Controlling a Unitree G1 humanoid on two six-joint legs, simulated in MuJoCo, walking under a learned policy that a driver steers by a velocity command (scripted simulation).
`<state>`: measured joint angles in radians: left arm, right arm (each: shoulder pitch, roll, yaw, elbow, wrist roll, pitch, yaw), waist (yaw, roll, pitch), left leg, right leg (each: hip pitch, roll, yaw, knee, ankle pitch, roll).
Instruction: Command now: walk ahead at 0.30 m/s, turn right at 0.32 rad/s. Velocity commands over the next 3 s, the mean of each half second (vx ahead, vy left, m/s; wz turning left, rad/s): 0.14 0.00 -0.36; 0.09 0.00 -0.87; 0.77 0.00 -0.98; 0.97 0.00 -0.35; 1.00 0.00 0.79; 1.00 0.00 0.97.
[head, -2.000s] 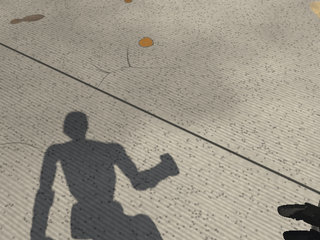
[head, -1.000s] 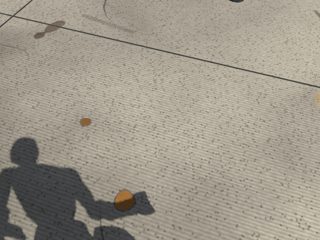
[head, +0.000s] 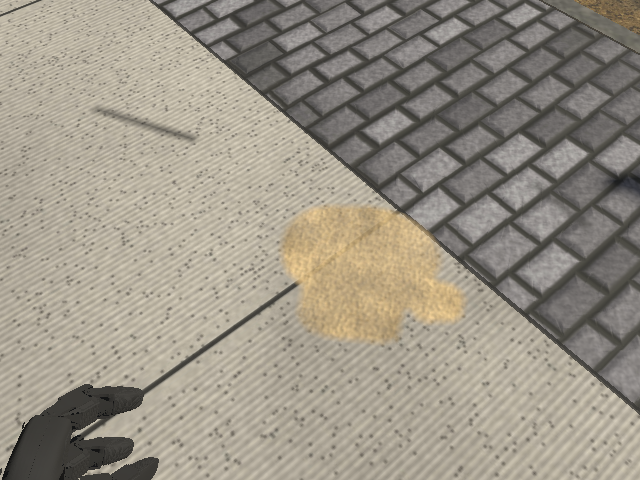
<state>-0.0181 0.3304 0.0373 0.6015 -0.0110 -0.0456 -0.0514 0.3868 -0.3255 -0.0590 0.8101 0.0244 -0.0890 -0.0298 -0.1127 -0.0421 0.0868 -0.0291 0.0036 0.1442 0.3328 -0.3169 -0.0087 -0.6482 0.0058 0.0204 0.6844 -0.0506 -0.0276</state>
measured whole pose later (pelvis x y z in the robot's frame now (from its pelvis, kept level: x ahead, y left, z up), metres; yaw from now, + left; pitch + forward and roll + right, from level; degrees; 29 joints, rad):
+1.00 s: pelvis +0.15 +0.01 -0.01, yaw -38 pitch +2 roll +1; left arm 0.18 0.30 0.10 0.62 -0.04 0.04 -0.03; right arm 0.14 -0.33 -0.11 0.73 0.02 -0.01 0.00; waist -0.01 0.05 0.04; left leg -0.37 0.14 0.14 0.91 -0.50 -0.03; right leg -0.31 -0.01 -0.05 0.64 -0.39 -0.08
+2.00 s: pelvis +0.47 -0.62 +0.00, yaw -74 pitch +0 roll -1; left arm 0.28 0.28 0.03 0.85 0.04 -0.08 -0.01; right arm 0.34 -0.26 -0.03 0.85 0.00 -0.03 0.03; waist -0.03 0.02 0.06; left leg -0.48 0.11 -0.05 1.27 -0.22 0.08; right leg -0.19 0.07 -0.15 0.47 -0.29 -0.11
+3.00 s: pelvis +0.94 -1.41 -0.01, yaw -21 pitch +2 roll -3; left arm 0.51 0.33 0.05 0.90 0.03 -0.11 0.00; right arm -0.02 -0.35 -0.03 0.57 -0.03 0.01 0.09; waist 0.08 0.06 0.01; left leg -0.82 0.07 0.05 1.05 -0.07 0.10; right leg 0.10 0.01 -0.24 0.24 -0.36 0.04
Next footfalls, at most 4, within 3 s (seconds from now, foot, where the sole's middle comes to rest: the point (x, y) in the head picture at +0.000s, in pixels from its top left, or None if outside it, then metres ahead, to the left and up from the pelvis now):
0.08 right None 0.26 -0.08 -0.77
0.48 left None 0.25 0.15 -0.77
0.96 right None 0.11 -0.07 -0.77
1.38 left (395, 427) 0.51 -0.19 -0.77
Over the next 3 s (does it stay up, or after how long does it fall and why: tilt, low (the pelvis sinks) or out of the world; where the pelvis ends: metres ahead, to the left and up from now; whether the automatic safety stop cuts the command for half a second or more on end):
stays up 0.94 -1.41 -0.01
